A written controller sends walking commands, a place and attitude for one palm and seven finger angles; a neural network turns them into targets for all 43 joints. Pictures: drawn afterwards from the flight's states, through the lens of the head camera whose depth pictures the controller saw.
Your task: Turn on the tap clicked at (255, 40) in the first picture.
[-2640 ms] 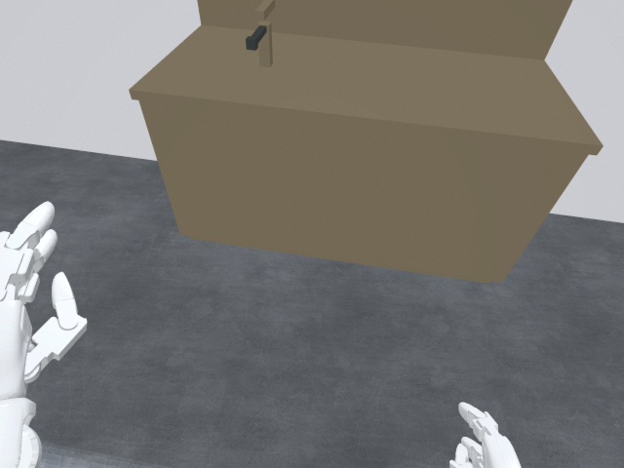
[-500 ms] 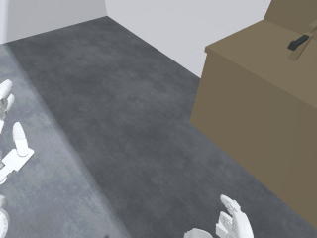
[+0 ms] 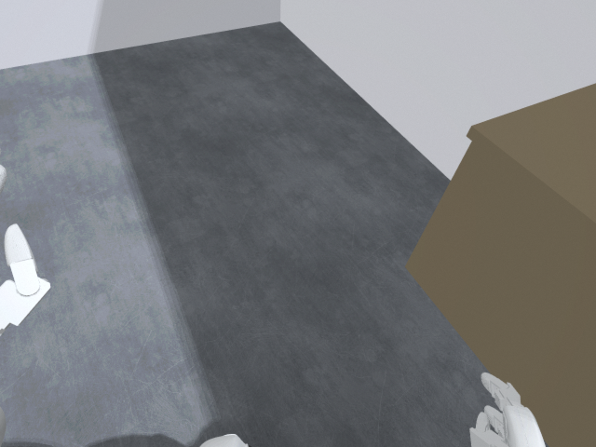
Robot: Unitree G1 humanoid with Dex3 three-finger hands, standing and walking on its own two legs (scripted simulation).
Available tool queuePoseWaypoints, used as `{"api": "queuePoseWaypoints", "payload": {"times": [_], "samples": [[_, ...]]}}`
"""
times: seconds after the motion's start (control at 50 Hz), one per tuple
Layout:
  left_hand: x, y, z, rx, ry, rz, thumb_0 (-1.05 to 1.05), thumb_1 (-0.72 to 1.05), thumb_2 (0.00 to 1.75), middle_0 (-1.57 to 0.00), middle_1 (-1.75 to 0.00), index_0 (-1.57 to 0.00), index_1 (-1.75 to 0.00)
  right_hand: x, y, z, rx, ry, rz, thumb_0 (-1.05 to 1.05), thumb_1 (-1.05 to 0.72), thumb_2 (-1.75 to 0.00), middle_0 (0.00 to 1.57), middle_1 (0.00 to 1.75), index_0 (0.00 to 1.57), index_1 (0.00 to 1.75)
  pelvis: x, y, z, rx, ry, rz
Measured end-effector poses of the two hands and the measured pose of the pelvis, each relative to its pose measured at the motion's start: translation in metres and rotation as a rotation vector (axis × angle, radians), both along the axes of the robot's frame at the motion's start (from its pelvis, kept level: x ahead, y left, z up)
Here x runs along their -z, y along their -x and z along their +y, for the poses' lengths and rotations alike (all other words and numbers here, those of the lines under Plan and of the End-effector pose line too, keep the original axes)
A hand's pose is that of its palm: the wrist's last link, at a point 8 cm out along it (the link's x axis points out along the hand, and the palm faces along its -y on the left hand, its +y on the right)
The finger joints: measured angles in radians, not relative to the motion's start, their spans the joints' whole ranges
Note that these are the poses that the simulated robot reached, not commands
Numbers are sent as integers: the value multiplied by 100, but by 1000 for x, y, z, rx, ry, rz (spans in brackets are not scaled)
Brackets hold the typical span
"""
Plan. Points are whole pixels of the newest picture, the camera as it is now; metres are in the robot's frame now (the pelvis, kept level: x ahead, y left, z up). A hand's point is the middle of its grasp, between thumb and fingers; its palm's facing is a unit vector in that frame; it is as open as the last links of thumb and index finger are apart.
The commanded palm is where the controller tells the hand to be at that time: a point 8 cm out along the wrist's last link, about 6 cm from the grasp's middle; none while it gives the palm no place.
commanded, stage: turn to face it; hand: left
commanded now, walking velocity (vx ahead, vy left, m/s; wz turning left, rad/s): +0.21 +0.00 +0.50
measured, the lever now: out of the picture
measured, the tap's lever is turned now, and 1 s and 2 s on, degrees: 0 0 0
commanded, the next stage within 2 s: none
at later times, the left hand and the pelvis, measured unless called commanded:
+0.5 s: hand (157, 211) +0.31 +0.18 +0.18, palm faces +0.44 -0.82 -0.37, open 7.4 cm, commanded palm +0.24 +0.22 +0.20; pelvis +0.08 -0.06 +0.01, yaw -1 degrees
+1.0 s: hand (239, 182) +0.35 +0.10 +0.19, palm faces +0.10 -0.89 -0.44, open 7.4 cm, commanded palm +0.32 +0.15 +0.20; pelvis +0.07 -0.06 +0.01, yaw -20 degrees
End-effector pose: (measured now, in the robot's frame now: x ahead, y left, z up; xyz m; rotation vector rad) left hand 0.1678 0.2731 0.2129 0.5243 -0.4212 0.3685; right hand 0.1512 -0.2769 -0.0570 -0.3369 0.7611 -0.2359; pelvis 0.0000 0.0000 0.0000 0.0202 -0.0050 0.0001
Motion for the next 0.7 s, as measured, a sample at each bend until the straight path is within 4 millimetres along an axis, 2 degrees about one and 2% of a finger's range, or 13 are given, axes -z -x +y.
{"api": "queuePoseWaypoints", "payload": {"times": [0.04, 0.12, 0.22, 0.3, 0.34, 0.4, 0.48, 0.54, 0.6, 0.66, 0.7], "samples": [[4, -14, 8, -5, -2, -32, 1, 88, 90, -22, -30, -21, -30, 4, -20, 11, 2, -26, -37, 1, -90, -90, 19, 30, 19, 30, 6, -7, 2, -18, 4, -16], [4, -33, 13, -21, 1, -2, 1, 88, 90, -21, -30, -21, -30, 8, -49, 47, -48, -143, -43, 1, -91, -90, 19, 30, 19, 30, 0, -21, -2, -61, 23, -11], [-11, -29, -4, -34, -13, 41, 1, 88, 90, -21, -30, -21, -30, 10, -71, 83, -138, -261, -24, 1, -90, -90, 20, 30, 20, 30, -12, -44, -13, -70, 35, 6], [-15, -30, -15, -105, -37, 71, 1, 88, 90, -22, -30, -21, -30, 20, -86, 90, -198, -312, -5, 1, -90, -90, 20, 30, 20, 30, -14, -63, -28, -53, 27, -3], [-10, -38, -20, -149, -42, 71, 1, 88, 90, -21, -30, -21, -30, 29, -97, 83, -217, -326, -13, 1, -90, -90, 20, 30, 20, 30, -7, -72, -39, -42, 10, -14], [4, -61, -31, -171, 27, 75, 1, 88, 90, -21, -30, -21, -30, 40, -110, 62, -219, -308, -16, 1, -90, -90, 20, 30, 20, 30, -1, -78, -48, -31, 17, -23], [16, -92, -54, -92, 107, 120, 1, 89, 90, -21, -30, -21, -30, 29, -114, 19, -146, -243, -19, 1, -90, -90, 20, 30, 20, 30, -8, -81, -55, 1, -7, -16], [13, -106, -72, 9, 82, 141, 1, 88, 90, -21, -30, -21, -30, 13, -108, -14, -62, -185, -41, 1, -90, -90, 20, 30, 20, 30, -13, -84, -59, 34, -17, 0], [3, -113, -82, 93, 30, 125, 1, 88, 90, -22, -30, -21, -30, -2, -96, -41, 10, -124, -52, 1, -90, -90, 20, 30, 20, 30, -16, -86, -61, 71, -20, 19], [-6, -118, -81, 135, -8, 93, 1, 88, 90, -22, -30, -22, -30, -11, -81, -58, 64, -77, -40, 1, -90, -90, 20, 30, 19, 30, -16, -86, -58, 106, -15, 33], [-6, -122, -77, 145, -10, 77, 1, 88, 90, -22, -30, -22, -30, -13, -71, -63, 93, -58, -27, 1, -90, -90, 19, 30, 19, 30, -15, -86, -54, 127, -8, 37]]}}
